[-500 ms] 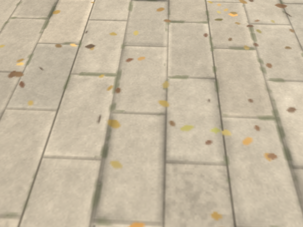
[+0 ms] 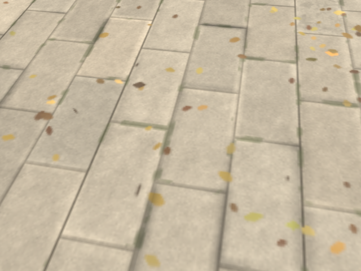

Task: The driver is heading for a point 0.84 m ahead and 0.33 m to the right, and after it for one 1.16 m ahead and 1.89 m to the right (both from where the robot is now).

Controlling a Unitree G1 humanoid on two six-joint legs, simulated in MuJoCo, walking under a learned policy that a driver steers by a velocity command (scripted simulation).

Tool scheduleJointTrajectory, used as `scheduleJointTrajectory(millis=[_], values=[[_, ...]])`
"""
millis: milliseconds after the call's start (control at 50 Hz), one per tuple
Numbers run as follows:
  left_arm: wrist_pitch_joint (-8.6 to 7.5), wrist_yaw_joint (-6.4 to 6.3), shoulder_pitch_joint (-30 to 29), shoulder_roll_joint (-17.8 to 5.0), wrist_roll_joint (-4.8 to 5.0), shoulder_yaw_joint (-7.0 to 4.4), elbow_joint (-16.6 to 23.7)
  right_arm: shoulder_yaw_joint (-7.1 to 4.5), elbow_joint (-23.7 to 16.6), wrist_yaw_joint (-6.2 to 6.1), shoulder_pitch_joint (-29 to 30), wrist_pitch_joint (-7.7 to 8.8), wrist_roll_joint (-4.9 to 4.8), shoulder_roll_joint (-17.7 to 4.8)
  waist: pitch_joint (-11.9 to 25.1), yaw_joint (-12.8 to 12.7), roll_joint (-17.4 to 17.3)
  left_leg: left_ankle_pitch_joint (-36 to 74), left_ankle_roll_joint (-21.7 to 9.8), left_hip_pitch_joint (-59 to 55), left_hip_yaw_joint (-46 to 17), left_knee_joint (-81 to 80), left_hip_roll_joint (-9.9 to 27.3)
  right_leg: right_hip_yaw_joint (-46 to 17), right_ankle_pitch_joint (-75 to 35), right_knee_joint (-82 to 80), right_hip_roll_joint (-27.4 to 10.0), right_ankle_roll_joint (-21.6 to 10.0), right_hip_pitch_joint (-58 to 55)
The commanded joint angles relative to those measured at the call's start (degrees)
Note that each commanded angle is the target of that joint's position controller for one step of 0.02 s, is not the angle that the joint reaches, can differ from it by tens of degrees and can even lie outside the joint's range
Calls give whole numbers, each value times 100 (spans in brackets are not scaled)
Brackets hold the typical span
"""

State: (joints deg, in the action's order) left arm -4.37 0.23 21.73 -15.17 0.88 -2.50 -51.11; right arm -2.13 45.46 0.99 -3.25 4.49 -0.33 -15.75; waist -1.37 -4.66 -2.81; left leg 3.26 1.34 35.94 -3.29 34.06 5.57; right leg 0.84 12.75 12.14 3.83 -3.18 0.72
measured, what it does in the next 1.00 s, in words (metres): walks ahead, turning right: left foot, then right foot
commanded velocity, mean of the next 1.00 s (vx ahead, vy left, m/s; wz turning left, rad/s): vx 0.50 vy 0.00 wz -0.53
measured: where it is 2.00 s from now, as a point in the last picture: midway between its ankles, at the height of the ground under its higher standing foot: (294, 191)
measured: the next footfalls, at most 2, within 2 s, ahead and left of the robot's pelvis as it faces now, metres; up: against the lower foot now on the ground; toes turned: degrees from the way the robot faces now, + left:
left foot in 0.12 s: +0.26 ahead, +0.14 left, +0.00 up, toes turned -4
right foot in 0.64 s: +0.46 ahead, -0.18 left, +0.00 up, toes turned -25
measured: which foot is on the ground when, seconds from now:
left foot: up 0.00-0.10, down 0.12-0.64, up 0.66-1.00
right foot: down 0.00-0.14, up 0.16-0.62, down 0.64-1.00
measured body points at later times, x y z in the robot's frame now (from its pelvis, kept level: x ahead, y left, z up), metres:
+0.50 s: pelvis +0.26 +0.03 +0.00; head +0.28 +0.01 +0.45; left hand +0.50 +0.23 -0.10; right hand +0.22 -0.26 -0.14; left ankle +0.22 +0.15 -0.75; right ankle +0.37 -0.17 -0.69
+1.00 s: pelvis +0.50 -0.12 +0.00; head +0.51 -0.16 +0.45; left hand +0.70 +0.10 -0.10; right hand +0.54 -0.45 -0.09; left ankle +0.76 -0.06 -0.68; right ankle +0.42 -0.16 -0.75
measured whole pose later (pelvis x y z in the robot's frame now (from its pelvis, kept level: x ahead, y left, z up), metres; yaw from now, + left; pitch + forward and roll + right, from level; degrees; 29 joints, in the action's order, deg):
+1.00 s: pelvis +0.50 -0.12 +0.00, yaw -34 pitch +1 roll +1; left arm -2.9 -0.5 20.7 -15.8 0.9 -3.9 -41.2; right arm -3.4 43.8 0.7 -1.1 5.2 0.3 -17.2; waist -2.5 -3.7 -2.5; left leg 1.9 3.4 37.3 -6.0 36.9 4.3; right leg -7.1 12.7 18.6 6.0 -5.3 6.4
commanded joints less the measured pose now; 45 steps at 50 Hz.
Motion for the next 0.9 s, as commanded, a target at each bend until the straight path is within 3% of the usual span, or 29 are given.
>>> scheduleJointTrajectory(millis=[20, 80, 100, 120, 140, 160, 180, 200, 220, 240, 280, 340, 420, 500, 540, 560, 600, 620, 640, 660, 680, 700, 720, 740, 760, 780, 800, 860, 900], values=[[18, -87, 191, -1044, 58, -266, 161, -77, -540, 81, 721, 170, -40, -420, -294, 70, 638, 85, -40, -161, 12, -521, -204, -1069, -1354, -125, -1622, -811, 126], [95, -138, 101, -1121, 51, -331, 163, -164, -472, 101, 414, 244, -42, -669, -114, 339, 799, -455, -202, -834, 19, -749, -306, -1342, -1699, 359, -1750, -659, -78], [121, -140, 4, -1102, 42, -326, 194, -238, -343, 76, -49, 264, -39, -792, 132, 609, 807, -572, -316, -1538, 142, -915, -400, -1263, -2218, 846, -1588, -556, 13], [129, -131, -11, -921, -13, -258, 252, -365, -131, 22, -861, 277, -3, -1053, 753, 964, 699, -537, -517, -2833, 65, -815, -240, -1061, -2293, 1864, -1235, -387, 424], [137, -130, 6, -531, -152, -123, 457, -466, -29, -37, -1812, 254, 68, -1454, 1725, 1273, -62, -707, -831, -4480, -1062, -625, 864, -708, -737, 3669, -701, -164, 1497], [35, -111, 783, -33, 23, 1, 595, -514, 58, -3, -1888, 178, 86, -1688, 2254, 810, -1813, -2034, -1580, -5894, -3530, -1364, 1912, -520, 2189, 5318, -11, 100, 3526], [7, -122, 537, -707, 150, -146, 480, -348, -55, 9, -1662, 178, 43, -1027, 1729, 964, -1040, -2792, -1409, -5433, -3498, -1682, 1731, -1009, 2089, 5970, -385, 102, 4042], [13, -126, 55, -969, 203, -242, 592, -270, -86, -5, -1345, 184, 10, -738, 999, 958, -627, -2631, -1179, -4726, -2553, -1767, 1565, -905, 1540, 6016, -606, 74, 4232], [36, -149, -118, -887, 164, -247, 613, -237, -86, 4, -1018, 191, 30, -650, 639, 790, -240, -1997, -1089, -4034, -1939, -1908, 1344, -798, 1068, 5881, -846, 119, 4010], [68, -148, -224, -812, 99, -274, 641, -212, -56, 5, -806, 191, 54, -508, 363, 679, -230, -1542, -1069, -3540, -1452, -2075, 1163, -787, 758, 5636, -998, 154, 3860], [189, -100, -145, -577, 112, -274, 686, -219, 8, -10, -624, 230, 110, -465, 210, 488, -411, -1068, -1078, -2984, -774, -2395, 987, -726, 451, 5440, -1189, 203, 3444], [309, -82, -433, -430, 71, -255, 920, -296, 139, -49, -630, 286, 88, -645, -12, 447, -185, -506, -1233, -2829, -166, -2664, 1035, -682, 54, 5042, -1278, 294, 3717], [272, 30, -943, -358, 53, -211, 1149, -359, 238, -111, -701, 221, 87, -846, -137, 577, -34, -87, -1176, -3029, 626, -2745, 911, -496, -996, 3808, -1236, 319, 3770], [247, 184, -1697, -294, 43, -149, 1458, -416, 340, -147, -1008, 103, 10, -1036, -336, 853, 73, 57, -1080, -3435, 1099, -2674, 997, -83, -1308, 2867, -1105, 207, 3685], [266, 240, -1921, -349, 45, -159, 1622, -452, 402, -147, -1141, 20, -59, -1127, -402, 873, 44, 280, -988, -3820, 1215, -2496, 1119, 23, -1053, 2619, -1042, 89, 3734], [277, 263, -1955, -398, 40, -179, 1686, -473, 417, -149, -1156, -25, -94, -1180, -393, 829, 13, 627, -931, -3991, 1284, -2317, 1169, 104, -821, 2533, -970, 5, 3680], [317, 278, -1691, -595, 22, -280, 1722, -526, 385, -168, -1060, -102, -151, -1341, -103, 561, -164, 2323, -803, -4175, 1473, -1559, 1170, 402, -257, 2473, -633, -221, 3073], [338, 268, -1169, -770, 27, -389, 1617, -544, 362, -175, -989, -149, -182, -1390, 218, 233, -181, 3067, -723, -4109, 1590, -735, 1087, 566, -125, 2371, -378, -375, 2364], [360, 213, -239, -1054, 46, -572, 1359, -505, 330, -181, -924, -177, -193, -1298, 694, -270, -33, 3042, -540, -3620, 1753, 502, 855, 617, -457, 2026, -91, -584, 1034], [424, 82, 613, -1589, 80, -771, 1159, -372, 225, -180, -1080, -144, 3, -954, 1184, -515, 803, 941, -250, -2123, 1779, 2366, 559, -669, -471, 1875, -806, -937, -660], [337, 91, 245, -2081, 87, -776, 1299, -140, -102, -110, -1483, 19, 165, -219, 1669, 250, 2045, -3775, 34, 218, 934, 4076, -663, -4012, 834, 1036, -2048, -1951, -2063], [212, 163, 299, -1520, 51, -605, 1459, -221, -141, -39, -835, 215, -65, -758, 1931, -194, 1160, -3741, -94, 785, -153, 4539, -552, -4655, 1260, 363, -2284, -1917, -2109], [113, 190, 100, -1255, 0, -513, 1415, -278, -292, -4, -440, 320, -244, -954, 1146, -156, 908, -3137, -247, 1170, -104, 4368, -331, -3897, 796, 295, -2167, -1669, -1571], [68, 186, -222, -1130, 11, -469, 1442, -257, -243, -42, -447, 373, -162, -879, 756, 98, 469, -2637, -306, 906, -122, 3896, -82, -3220, 162, 340, -1908, -1484, -804], [63, 166, -585, -972, -12, -419, 1506, -290, -165, -81, -514, 368, -21, -898, 521, 323, 380, -2316, -267, 507, -142, 3401, 87, -2686, -462, 313, -1680, -1338, -125], [56, 135, -777, -856, -80, -366, 1598, -318, -129, -72, -643, 303, 5, -925, 477, 492, 515, -2096, -234, 133, -197, 3173, 191, -2420, -871, 202, -1540, -1288, 289], [44, 111, -823, -857, -88, -359, 1626, -328, -130, -66, -691, 235, 25, -900, 459, 552, 546, -1978, -155, -41, -170, 2978, 179, -2310, -1155, 98, -1473, -1306, 516], [11, -5, -594, -1026, -26, -402, 1545, -288, -237, -92, -414, 102, 126, -686, 286, 525, 451, -1383, 132, 0, -39, 2164, 38, -1848, -1710, -35, -1282, -1329, 884], [32, -79, -392, -1070, -12, -418, 1468, -247, -386, -97, 31, 96, 124, -588, 146, 376, 519, -707, 246, 106, -47, 1348, -80, -1691, -1554, -37, -1137, -1205, 929]])
Keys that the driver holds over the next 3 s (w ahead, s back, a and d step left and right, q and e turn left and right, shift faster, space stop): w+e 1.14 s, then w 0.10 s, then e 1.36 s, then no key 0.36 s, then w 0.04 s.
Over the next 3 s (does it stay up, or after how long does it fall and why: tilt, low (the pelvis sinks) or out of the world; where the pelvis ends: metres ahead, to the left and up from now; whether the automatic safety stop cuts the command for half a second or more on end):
stays up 0.78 -0.33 -0.01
